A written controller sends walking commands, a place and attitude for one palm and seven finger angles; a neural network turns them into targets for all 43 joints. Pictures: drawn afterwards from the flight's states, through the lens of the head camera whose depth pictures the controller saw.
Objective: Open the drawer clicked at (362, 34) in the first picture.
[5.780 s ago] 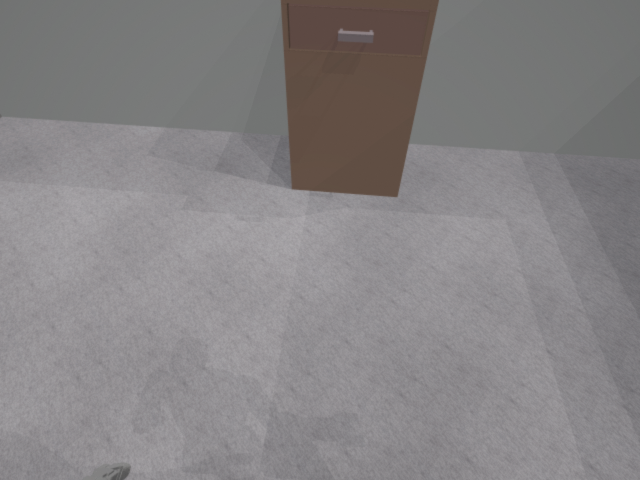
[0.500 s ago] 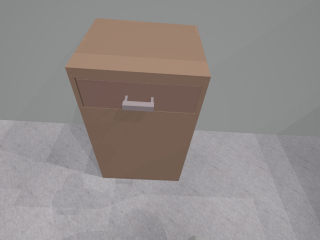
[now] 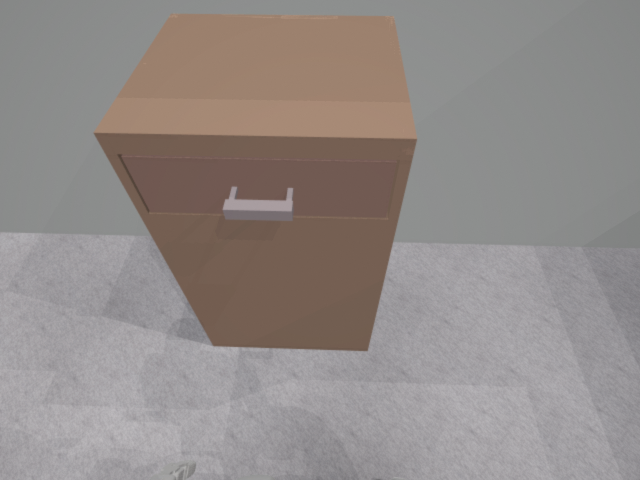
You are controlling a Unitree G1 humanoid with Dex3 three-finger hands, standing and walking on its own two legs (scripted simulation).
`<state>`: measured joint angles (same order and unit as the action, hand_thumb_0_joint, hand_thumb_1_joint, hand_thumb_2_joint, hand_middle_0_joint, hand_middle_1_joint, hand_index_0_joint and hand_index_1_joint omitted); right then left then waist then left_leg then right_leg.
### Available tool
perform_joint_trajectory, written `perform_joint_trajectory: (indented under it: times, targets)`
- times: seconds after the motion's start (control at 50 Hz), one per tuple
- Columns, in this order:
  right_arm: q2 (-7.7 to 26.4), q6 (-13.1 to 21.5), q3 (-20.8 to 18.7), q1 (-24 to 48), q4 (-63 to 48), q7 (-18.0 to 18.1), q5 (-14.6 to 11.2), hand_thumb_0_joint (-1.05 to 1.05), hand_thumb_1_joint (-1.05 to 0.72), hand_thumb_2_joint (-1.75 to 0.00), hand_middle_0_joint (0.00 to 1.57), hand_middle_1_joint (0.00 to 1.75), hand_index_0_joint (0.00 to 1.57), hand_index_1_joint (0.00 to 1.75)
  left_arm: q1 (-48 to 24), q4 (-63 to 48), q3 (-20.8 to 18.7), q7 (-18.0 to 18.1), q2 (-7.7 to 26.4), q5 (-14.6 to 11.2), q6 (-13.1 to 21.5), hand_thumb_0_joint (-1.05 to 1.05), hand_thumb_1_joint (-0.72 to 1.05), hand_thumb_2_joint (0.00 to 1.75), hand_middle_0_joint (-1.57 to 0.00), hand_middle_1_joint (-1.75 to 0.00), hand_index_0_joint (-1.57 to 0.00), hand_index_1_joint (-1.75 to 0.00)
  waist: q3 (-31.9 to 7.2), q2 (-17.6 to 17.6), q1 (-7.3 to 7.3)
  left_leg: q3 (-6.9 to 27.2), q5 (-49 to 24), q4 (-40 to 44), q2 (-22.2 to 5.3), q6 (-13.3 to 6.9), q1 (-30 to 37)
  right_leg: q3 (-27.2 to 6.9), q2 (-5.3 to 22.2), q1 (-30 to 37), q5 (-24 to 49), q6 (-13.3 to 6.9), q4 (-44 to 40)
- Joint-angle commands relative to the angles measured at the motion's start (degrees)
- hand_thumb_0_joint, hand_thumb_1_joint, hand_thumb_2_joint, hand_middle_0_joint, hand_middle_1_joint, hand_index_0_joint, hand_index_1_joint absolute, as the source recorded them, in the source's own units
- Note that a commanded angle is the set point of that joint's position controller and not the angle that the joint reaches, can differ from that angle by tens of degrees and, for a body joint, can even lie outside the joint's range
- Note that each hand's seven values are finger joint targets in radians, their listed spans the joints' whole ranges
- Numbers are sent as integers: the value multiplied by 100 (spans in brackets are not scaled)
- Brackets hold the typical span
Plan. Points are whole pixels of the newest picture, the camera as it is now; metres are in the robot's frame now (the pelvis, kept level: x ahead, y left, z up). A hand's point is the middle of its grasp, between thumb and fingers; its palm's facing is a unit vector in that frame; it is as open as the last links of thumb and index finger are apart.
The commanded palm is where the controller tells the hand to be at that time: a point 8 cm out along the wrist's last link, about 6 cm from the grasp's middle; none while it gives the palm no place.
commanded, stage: come to a stop and stand still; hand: left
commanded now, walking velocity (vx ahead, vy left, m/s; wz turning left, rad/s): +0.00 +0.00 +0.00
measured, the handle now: (260, 201) +0.55 +0.14 -0.03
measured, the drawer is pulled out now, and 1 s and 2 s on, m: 0.00 0.00 0.00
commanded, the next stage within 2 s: look again from close up in 0.86 s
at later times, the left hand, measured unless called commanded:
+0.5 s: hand out of the picture -0.06 +0.19 -0.16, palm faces +0.02 -0.98 -0.20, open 7.3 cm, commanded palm none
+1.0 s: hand out of the picture -0.06 +0.17 -0.17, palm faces +0.01 -0.99 -0.17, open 7.3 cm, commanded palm none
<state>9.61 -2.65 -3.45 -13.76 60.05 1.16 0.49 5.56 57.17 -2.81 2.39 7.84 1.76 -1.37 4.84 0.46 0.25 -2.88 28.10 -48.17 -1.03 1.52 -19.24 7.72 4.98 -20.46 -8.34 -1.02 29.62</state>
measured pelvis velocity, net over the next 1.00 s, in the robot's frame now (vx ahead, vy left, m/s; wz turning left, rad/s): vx -0.05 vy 0.01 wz -0.02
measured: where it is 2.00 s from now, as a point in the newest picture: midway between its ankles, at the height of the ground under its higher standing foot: outside the picture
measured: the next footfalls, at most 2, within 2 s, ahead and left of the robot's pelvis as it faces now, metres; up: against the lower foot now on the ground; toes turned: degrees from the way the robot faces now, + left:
left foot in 0.06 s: +0.03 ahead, +0.13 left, +0.00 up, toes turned +3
right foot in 0.36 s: -0.01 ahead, -0.09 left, +0.00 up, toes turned -4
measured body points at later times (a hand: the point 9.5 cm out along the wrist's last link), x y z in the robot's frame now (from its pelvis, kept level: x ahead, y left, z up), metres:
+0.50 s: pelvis -0.03 +0.02 +0.01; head -0.02 +0.01 +0.46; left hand -0.06 +0.24 -0.14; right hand -0.01 -0.21 -0.15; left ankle -0.01 +0.12 -0.73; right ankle -0.05 -0.09 -0.73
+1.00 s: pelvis -0.05 +0.01 +0.01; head -0.04 +0.01 +0.46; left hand -0.06 +0.22 -0.15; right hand -0.10 -0.19 -0.16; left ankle -0.01 +0.12 -0.73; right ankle -0.05 -0.09 -0.73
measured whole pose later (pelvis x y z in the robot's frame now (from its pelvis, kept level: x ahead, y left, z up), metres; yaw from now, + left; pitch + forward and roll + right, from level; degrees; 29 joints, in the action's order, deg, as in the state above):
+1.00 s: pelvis -0.05 +0.01 +0.01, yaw -1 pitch -1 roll -1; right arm 6.5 -0.4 0.3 -20.0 66.4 1.2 0.7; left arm 17.5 65.0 0.5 2.7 5.9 0.5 0.8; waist 1.9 1.1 0.6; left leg -4.1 11.6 -26.5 -2.0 -0.3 -13.9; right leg 3.2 -0.7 -10.3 -13.3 -1.2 24.5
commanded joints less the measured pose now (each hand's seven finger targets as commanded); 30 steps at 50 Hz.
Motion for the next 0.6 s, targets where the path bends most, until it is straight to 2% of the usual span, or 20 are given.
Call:
perform_joint_trajectory:
  times: [0.0,0.02,0.04,0.06,0.08,0.1,0.12,0.14,0.16,0.2,0.22,0.26,0.28,0.3,0.32,0.34,0.38,0.4,0.48,0.58]
  targets:
    - [96,108,5,-1095,-96,-22,15,0,-90,-90,20,30,20,30,240,-259,-247,36,1108,0,-5,0,90,90,-20,-30,-20,-30,-817,-1041,137,-108,-1046,1761,-26,-32,999,-1145,1060,139,-376,-540,-934]
    - [202,149,8,-1183,-88,-23,31,0,-90,-90,20,30,20,30,265,-287,-209,8,988,-43,-40,0,90,90,-20,-30,-20,-30,-703,-636,164,-31,-1307,2345,-91,-70,1298,-995,801,-205,-913,-320,-646]
    - [492,182,-26,-1040,-182,-23,75,0,-90,-90,20,30,20,30,345,-346,-151,-25,761,-87,-82,0,90,90,-20,-30,-20,-30,-460,390,119,894,-833,3024,-718,-314,1005,-705,301,-607,-1536,-58,-82]
    - [847,194,-65,-710,-439,-7,126,0,-90,-90,20,30,20,30,336,-448,-117,-63,546,-112,-100,0,90,90,-20,-30,-20,-30,-130,1307,64,1855,-324,3799,-1576,-693,58,-271,-174,-467,-1597,179,659]
    - [911,212,-71,-197,-542,23,114,0,-90,-90,20,30,20,30,212,-374,-111,-49,634,-43,-176,0,90,90,-20,-30,-20,-30,165,1695,71,2183,94,4293,-1755,-878,-737,-581,-219,-181,-1779,194,1495]
    - [825,224,-21,93,-603,61,118,0,-90,-90,20,30,20,30,332,-330,-126,-72,690,-7,-190,0,90,90,-20,-30,-20,-30,246,1354,-105,1883,-100,4212,-1617,-941,-867,-830,-180,-110,-1643,134,1977]
    - [773,231,21,350,-599,89,121,0,-90,-90,20,30,20,30,631,-171,-121,-100,641,-4,-181,0,90,90,-20,-30,-20,-30,178,1109,-250,1458,-450,4007,-1407,-924,-573,-868,-219,-191,-1484,134,2290]
    - [732,250,54,389,-584,94,98,0,-90,-90,20,30,20,30,849,-50,-96,-109,629,-18,-152,0,90,90,-20,-30,-20,-30,83,868,-278,1189,-789,3838,-1251,-916,-266,-856,-240,-247,-1411,154,2391]
    - [734,262,60,337,-545,95,84,0,-90,-90,20,30,20,30,941,27,-61,-113,581,-28,-118,0,90,90,-20,-30,-20,-30,-45,725,-251,1024,-1193,3712,-1171,-931,144,-793,-228,-303,-1408,192,2252]
    - [729,290,62,142,-424,103,52,0,-90,-90,20,30,20,30,970,92,31,-110,536,-40,-53,0,90,90,-20,-30,-20,-30,-220,598,-145,874,-2150,3509,-1196,-995,921,-675,-159,-368,-1487,257,1630]
    - [729,300,61,-47,-343,108,55,0,-90,-90,20,30,20,30,884,80,75,-100,495,-56,-19,0,90,90,-20,-30,-20,-30,-361,625,-24,918,-2675,3371,-1230,-1033,1223,-634,-150,-227,-1594,277,1210]
    - [760,311,52,-243,-175,98,38,0,-90,-90,20,30,20,30,977,178,126,-70,470,-88,33,0,90,90,-20,-30,-20,-30,-563,575,11,901,-3481,3072,-1234,-1022,1565,-576,-170,168,-1383,292,282]
    - [752,315,54,-262,-111,95,8,0,-90,-90,20,30,20,30,1153,295,140,-54,485,-95,64,0,90,90,-20,-30,-20,-30,-634,441,-43,814,-3586,2893,-1141,-908,1502,-557,-170,565,-858,289,-311]
    - [682,335,72,-245,-75,82,-37,0,-90,-90,20,30,20,30,1320,403,152,-35,573,-97,121,0,90,90,-20,-30,-20,-30,-644,267,-89,706,-3566,2665,-941,-701,1340,-739,-92,953,-87,259,-978]
    - [528,360,112,-261,-63,71,-73,0,-90,-90,20,30,20,30,1360,499,163,-8,687,-93,172,0,90,90,-20,-30,-20,-30,-579,-108,-1,515,-3156,2568,-701,-456,1110,-1106,218,1162,573,124,-1075]
    - [462,365,132,-242,-55,48,-86,0,-90,-90,20,30,20,30,1310,522,190,-1,758,-105,187,0,90,90,-20,-30,-20,-30,-499,-79,63,460,-2680,2704,-546,-330,1118,-1176,428,1051,795,33,-1005]
    - [454,312,156,-198,65,46,-30,0,-90,-90,20,30,20,30,1265,599,198,-6,687,-109,229,0,90,90,-20,-30,-20,-30,-434,-843,74,347,-2381,2695,-487,-255,1326,-1231,337,743,657,-44,-994]
    - [479,303,160,-232,110,39,-31,0,-90,-90,20,30,20,30,1262,618,219,-4,654,-107,229,0,90,90,-20,-30,-20,-30,-409,-855,95,313,-2266,2729,-495,-259,1401,-1221,313,639,444,-44,-1057]
    - [418,319,234,-305,299,41,-23,0,-90,-90,20,30,20,30,1320,658,231,7,560,-126,202,0,90,90,-20,-30,-20,-30,-143,-303,51,382,-1984,2989,-512,-278,1230,-1186,201,601,-277,-15,-1194]
    - [315,312,272,-432,448,56,-11,0,-90,-90,20,30,20,30,1440,720,230,16,490,-134,196,0,90,90,-20,-30,-20,-30,52,-126,6,381,-1698,3076,-493,-255,1061,-1152,172,582,-571,-23,-1295]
